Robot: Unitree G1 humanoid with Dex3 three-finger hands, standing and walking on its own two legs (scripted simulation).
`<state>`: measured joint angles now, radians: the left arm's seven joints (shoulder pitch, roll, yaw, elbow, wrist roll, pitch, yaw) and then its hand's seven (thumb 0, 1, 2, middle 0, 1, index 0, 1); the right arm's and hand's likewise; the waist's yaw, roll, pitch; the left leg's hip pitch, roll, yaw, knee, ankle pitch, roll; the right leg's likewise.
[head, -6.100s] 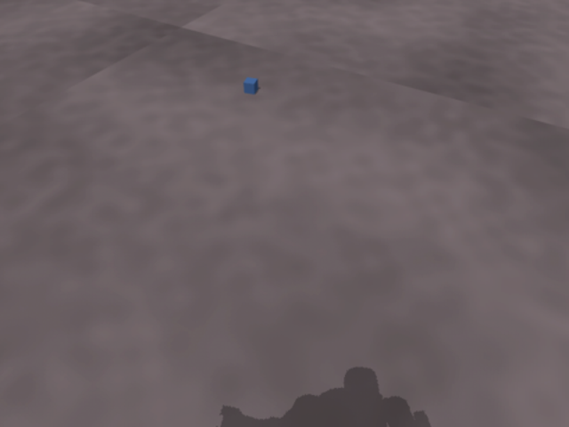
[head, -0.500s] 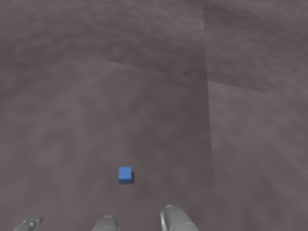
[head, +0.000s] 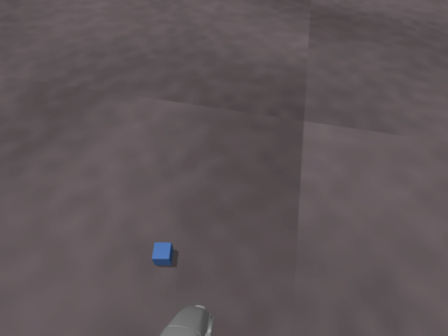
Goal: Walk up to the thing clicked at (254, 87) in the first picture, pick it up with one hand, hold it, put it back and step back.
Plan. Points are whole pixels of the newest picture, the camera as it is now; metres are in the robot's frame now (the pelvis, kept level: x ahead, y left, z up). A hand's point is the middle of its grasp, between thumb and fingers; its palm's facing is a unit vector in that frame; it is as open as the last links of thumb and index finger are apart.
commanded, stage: walk up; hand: left
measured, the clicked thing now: (163, 253) +0.52 +0.32 -0.72
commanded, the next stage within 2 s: stand in 1.94 s
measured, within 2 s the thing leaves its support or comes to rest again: neither
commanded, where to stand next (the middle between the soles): +0.13 +0.06 m, yaw +4 degrees
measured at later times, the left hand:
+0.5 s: hand out of the picture +0.04 +0.28 -0.15, palm faces +0.15 -0.93 -0.35, open 7.4 cm
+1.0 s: hand out of the picture +0.09 +0.30 -0.14, palm faces +0.06 -0.91 -0.40, open 7.4 cm
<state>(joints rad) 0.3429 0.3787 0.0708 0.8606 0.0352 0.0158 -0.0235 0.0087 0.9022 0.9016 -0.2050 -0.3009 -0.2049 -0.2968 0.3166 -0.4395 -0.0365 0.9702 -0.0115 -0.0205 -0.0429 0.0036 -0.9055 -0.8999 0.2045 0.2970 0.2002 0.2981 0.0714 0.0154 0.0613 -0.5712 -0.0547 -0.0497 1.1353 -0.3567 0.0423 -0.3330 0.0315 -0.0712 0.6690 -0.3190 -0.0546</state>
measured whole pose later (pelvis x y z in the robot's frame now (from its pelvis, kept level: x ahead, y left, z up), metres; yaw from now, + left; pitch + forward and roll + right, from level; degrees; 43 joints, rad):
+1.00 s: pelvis +0.04 +0.02 +0.01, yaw +6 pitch -1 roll +0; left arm 0.12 0.39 0.00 1.07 0.00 -0.04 0.02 0.01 0.91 0.90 -0.20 -0.30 -0.20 -0.30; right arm 0.09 -0.36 -0.03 1.09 -0.01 0.03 0.03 0.00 -0.91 -0.90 0.20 0.30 0.20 0.30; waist 0.01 0.01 0.09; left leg -0.23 0.00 0.03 0.56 -0.31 0.02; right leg -0.25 -0.05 0.03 0.54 -0.27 0.05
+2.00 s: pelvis +0.05 +0.02 +0.02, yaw +3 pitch -2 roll +0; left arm 0.08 0.36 0.00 1.12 0.01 -0.01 0.02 0.01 0.91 0.90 -0.20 -0.30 -0.20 -0.30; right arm 0.08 -0.35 -0.04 1.13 -0.01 0.02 0.02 0.00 -0.91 -0.90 0.20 0.30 0.20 0.30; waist -0.01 -0.01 0.06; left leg -0.10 0.01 0.07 0.37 -0.24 0.01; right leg -0.16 -0.04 0.07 0.39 -0.20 0.05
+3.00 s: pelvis +0.04 +0.00 +0.03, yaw +4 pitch -2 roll +0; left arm 0.12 0.35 -0.01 1.12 0.01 -0.01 0.00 0.01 0.91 0.90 -0.20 -0.30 -0.20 -0.30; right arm 0.11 -0.34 -0.02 1.14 -0.01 0.00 0.02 0.00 -0.91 -0.90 0.20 0.30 0.20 0.30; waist 0.00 -0.01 0.06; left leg -0.10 0.03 0.04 0.32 -0.19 -0.01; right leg -0.14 -0.02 0.03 0.32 -0.14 0.03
